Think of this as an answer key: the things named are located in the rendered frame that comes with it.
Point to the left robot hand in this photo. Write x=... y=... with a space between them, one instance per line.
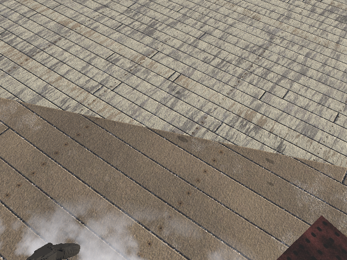
x=55 y=252

